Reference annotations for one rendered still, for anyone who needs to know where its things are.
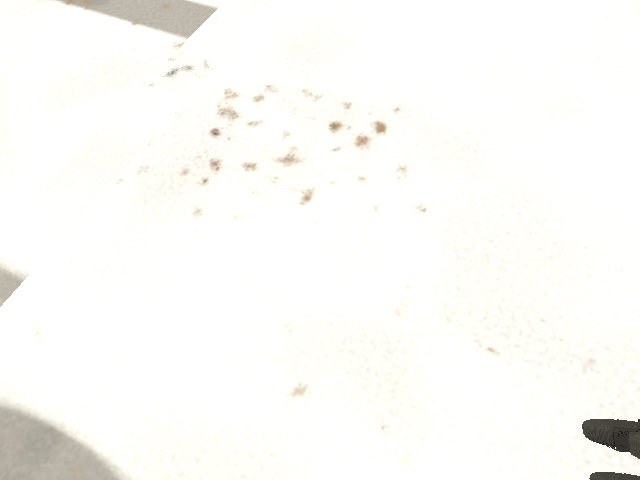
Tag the right robot hand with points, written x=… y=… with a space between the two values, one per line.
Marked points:
x=622 y=434

